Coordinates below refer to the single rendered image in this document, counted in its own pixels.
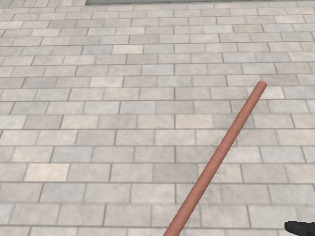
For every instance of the right robot hand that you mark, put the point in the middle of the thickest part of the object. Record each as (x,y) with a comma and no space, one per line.
(300,228)

